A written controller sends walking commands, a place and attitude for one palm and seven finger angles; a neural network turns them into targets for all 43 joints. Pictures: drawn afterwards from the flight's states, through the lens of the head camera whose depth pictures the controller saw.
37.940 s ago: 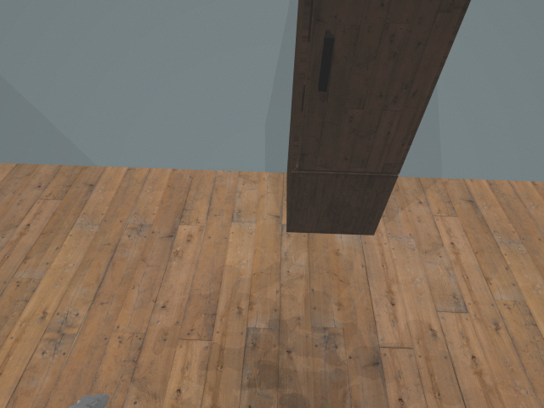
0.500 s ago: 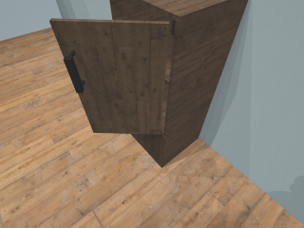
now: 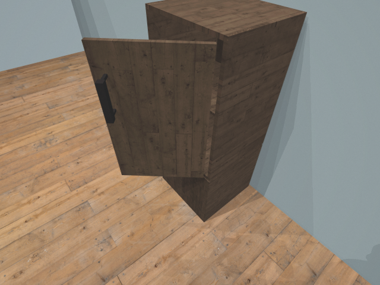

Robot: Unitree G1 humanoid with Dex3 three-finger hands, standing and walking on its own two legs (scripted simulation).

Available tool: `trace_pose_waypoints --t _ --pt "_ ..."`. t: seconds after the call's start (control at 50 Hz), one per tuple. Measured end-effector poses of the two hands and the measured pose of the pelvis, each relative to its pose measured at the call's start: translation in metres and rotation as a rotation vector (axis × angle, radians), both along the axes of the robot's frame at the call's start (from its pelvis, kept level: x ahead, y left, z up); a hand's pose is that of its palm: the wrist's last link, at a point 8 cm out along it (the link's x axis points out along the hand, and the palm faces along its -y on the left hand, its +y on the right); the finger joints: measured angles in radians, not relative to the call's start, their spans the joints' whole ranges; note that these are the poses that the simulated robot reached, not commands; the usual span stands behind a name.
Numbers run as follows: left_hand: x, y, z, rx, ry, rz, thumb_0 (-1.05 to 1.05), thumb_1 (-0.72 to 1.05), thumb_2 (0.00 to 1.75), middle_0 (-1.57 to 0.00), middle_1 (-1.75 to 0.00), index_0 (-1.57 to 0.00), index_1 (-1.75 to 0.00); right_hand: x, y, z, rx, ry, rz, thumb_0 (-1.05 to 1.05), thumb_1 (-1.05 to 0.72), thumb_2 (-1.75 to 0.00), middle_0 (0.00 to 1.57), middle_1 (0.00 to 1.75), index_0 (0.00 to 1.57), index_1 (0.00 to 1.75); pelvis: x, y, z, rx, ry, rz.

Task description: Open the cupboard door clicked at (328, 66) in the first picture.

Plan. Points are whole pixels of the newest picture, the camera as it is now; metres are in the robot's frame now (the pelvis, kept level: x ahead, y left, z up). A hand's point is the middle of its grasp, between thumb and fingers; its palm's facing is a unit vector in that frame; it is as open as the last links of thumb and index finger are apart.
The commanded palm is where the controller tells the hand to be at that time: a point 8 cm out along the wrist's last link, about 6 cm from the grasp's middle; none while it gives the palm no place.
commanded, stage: look again from close up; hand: left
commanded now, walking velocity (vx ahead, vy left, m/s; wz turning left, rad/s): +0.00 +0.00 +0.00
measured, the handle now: (107, 98) +0.62 +0.30 +0.07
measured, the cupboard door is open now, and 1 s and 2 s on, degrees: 49 49 49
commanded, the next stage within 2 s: shuffle to correct the standing spot in 0.10 s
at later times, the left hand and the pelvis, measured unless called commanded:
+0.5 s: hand out of the picture -0.03 +0.21 -0.18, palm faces +0.02 -0.98 -0.17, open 7.4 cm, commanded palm none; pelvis +0.00 +0.03 +0.00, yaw +0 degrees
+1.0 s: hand out of the picture +0.07 +0.27 -0.19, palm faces +0.10 -0.98 -0.17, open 7.3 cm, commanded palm none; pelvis +0.08 +0.10 -0.01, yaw +2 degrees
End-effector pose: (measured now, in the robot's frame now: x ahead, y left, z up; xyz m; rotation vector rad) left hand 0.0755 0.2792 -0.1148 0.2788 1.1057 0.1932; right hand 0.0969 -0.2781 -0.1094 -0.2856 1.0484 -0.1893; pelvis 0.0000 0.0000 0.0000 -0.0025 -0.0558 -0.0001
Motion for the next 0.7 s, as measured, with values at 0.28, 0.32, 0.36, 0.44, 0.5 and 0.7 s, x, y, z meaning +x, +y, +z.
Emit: trace_pose_waypoints --t 0.28,0.32,0.36,0.44,0.5,0.7 --pt "-0.038 0.003 -0.003 -0.012 0.083 0.000 0.01 0.91 0.90 -0.20 -0.30 -0.20 -0.30 -0.056 0.019 -0.012 0.044 0.137 -0.006 0.00 -0.91 -0.90 0.21 0.30 0.20 0.30 -0.018 0.008 0.004 0.000 0.007 0.003" --pt "-0.051 -0.002 -0.009 -0.030 0.121 0.011 0.01 0.91 0.90 -0.20 -0.30 -0.20 -0.30 -0.071 0.024 -0.017 0.055 0.183 -0.020 0.00 -0.91 -0.90 0.20 0.30 0.20 0.30 -0.018 0.009 0.004 0.000 0.010 0.002" --pt "-0.065 -0.009 -0.016 -0.055 0.163 0.026 0.01 0.91 0.90 -0.20 -0.30 -0.20 -0.30 -0.087 0.031 -0.022 0.068 0.233 -0.037 0.00 -0.91 -0.90 0.20 0.30 0.20 0.30 -0.015 0.011 0.003 -0.002 0.014 0.000" --pt "-0.093 -0.020 -0.029 -0.114 0.248 0.063 0.01 0.91 0.90 -0.20 -0.30 -0.20 -0.30 -0.118 0.050 -0.028 0.089 0.328 -0.075 0.00 -0.91 -0.90 0.20 0.30 0.20 0.30 -0.008 0.019 0.000 -0.010 0.019 -0.003" --pt "-0.108 -0.024 -0.038 -0.153 0.309 0.088 0.01 0.91 0.90 -0.20 -0.30 -0.20 -0.30 -0.137 0.066 -0.030 0.101 0.385 -0.108 0.00 -0.91 -0.90 0.20 0.30 0.20 0.30 -0.001 0.028 -0.004 -0.013 0.017 -0.005" --pt "-0.074 -0.026 -0.034 -0.190 0.354 0.045 0.01 0.91 0.90 -0.20 -0.30 -0.19 -0.30 -0.161 0.122 -0.029 0.176 0.465 -0.214 0.00 -0.91 -0.90 0.20 0.30 0.20 0.30 0.029 0.049 -0.001 -0.005 0.025 -0.045"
